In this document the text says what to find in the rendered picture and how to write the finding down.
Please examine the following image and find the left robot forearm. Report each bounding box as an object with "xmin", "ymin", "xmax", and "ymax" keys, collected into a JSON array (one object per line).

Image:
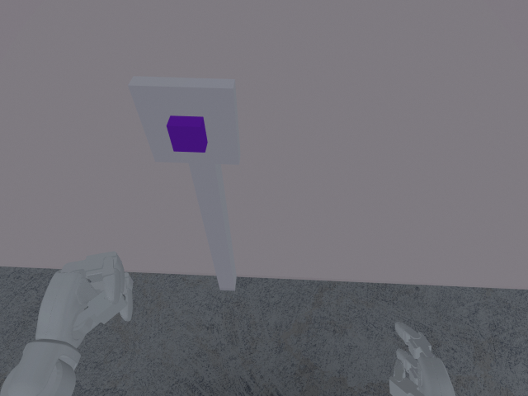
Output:
[{"xmin": 0, "ymin": 339, "xmax": 81, "ymax": 396}]

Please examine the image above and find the panel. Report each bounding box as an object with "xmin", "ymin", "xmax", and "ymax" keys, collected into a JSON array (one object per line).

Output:
[{"xmin": 128, "ymin": 76, "xmax": 240, "ymax": 291}]

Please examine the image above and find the left robot hand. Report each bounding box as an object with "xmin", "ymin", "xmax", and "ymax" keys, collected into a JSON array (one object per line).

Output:
[{"xmin": 35, "ymin": 251, "xmax": 134, "ymax": 349}]

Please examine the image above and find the right robot hand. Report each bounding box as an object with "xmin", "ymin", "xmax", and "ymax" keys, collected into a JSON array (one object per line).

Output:
[{"xmin": 389, "ymin": 322, "xmax": 455, "ymax": 396}]

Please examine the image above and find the button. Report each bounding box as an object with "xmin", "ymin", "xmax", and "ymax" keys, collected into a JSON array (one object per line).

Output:
[{"xmin": 167, "ymin": 115, "xmax": 208, "ymax": 153}]

